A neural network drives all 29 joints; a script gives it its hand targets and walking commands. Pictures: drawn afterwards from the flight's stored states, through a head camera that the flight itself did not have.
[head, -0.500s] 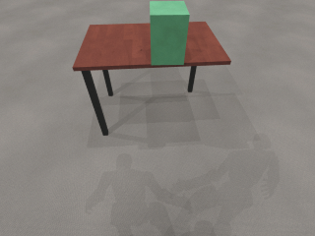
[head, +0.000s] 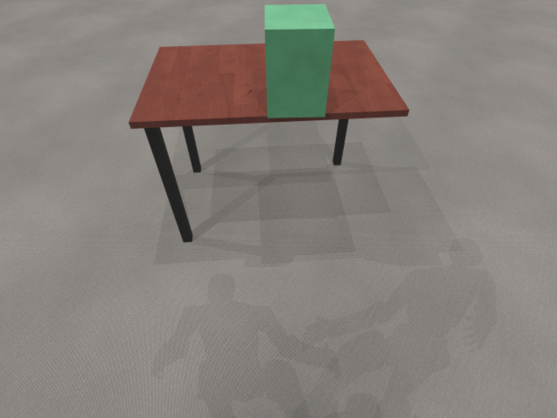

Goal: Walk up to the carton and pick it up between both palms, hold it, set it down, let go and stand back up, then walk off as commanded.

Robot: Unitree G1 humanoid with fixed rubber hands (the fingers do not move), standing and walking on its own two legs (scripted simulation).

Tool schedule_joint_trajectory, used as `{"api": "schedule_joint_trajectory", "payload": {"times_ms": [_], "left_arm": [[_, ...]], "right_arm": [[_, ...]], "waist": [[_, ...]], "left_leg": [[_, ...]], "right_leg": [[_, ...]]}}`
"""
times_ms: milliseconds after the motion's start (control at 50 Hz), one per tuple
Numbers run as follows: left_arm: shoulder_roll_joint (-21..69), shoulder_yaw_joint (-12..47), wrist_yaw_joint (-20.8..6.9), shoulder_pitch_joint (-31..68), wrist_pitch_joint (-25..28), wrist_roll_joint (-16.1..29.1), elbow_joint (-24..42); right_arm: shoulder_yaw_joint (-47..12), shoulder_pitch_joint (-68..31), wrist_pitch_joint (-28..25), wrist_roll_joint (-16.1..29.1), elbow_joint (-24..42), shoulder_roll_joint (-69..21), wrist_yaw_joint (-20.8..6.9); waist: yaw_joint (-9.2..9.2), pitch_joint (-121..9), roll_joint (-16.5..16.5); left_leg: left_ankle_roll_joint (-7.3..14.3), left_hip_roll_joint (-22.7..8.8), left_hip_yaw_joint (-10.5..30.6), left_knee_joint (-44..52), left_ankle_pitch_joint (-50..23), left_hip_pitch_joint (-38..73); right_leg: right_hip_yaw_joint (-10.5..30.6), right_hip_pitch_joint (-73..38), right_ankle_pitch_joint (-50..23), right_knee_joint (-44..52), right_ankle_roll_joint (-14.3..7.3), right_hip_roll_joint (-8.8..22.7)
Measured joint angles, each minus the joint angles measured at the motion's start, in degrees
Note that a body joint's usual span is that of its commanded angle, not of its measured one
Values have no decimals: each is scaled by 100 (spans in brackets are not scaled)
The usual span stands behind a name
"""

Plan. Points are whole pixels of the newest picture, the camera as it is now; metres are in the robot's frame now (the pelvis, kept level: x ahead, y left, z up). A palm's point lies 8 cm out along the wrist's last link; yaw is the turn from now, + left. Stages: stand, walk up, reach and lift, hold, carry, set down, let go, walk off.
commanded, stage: stand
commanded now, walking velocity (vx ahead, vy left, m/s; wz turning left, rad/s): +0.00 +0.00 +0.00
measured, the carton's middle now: (295, 62) +1.12 -0.04 +0.02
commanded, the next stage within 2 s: none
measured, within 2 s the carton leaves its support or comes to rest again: neither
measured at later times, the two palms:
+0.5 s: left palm out of the picture +0.06 +0.31 -0.11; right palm out of the picture +0.06 -0.31 -0.11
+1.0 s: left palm out of the picture +0.08 +0.31 -0.11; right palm out of the picture +0.07 -0.31 -0.12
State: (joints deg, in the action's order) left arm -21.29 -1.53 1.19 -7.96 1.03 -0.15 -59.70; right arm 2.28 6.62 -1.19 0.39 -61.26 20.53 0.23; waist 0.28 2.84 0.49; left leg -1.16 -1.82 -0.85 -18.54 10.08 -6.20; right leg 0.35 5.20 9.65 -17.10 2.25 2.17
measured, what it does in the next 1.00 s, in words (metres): stands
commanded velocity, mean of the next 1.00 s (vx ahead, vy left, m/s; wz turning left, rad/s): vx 0.00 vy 0.00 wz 0.00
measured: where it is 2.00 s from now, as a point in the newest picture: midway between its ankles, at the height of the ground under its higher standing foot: outside the picture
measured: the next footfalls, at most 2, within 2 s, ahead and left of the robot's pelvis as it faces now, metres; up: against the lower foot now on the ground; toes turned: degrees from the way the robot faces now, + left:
none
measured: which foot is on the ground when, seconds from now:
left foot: down 0.00-1.00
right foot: down 0.00-1.00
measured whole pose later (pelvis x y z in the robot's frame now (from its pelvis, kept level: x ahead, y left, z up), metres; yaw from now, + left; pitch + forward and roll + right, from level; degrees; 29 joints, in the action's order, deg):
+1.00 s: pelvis +0.00 +0.00 +0.00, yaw +0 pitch -2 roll +0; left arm -20.8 -1.1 1.1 -8.9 0.8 0.2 -59.0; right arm 2.5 8.5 -1.0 0.3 -61.1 21.4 0.5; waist 0.1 3.2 0.9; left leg -1.2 -1.7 -0.6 -18.0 10.1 -5.9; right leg 0.1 4.9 10.0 -17.0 2.3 2.3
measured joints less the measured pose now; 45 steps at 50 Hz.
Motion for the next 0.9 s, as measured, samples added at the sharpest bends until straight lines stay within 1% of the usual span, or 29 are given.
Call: {"api": "schedule_joint_trajectory", "payload": {"times_ms": [360, 520, 840, 900], "left_arm": [[33, -27, -19, -166, 7, 21, 18], [53, -8, -40, -153, -31, 23, 33], [-65, -19, -17, -149, 30, -9, 47], [-33, 3, -12, -134, 30, 43, 63]], "right_arm": [[21, 164, -26, 3, -44, 52, 6], [28, 181, 11, -25, 3, 80, 23], [30, 237, -7, -41, 39, 34, 10], [17, 223, -2, -30, 41, 50, 8]], "waist": [[-39, 57, -5], [8, 51, -7], [-10, 29, 17], [-10, 41, 27]], "left_leg": [[26, 25, -18, 21, -55, 33], [38, 42, -5, 7, -67, -10], [5, 23, -8, 55, -40, -27], [1, 22, 0, 62, -28, -4]], "right_leg": [[18, -37, -71, 40, 23, 25], [6, -1, -76, 24, 30, 42], [6, 64, 2, -23, 5, 25], [-3, 36, 17, -15, 4, 23]]}}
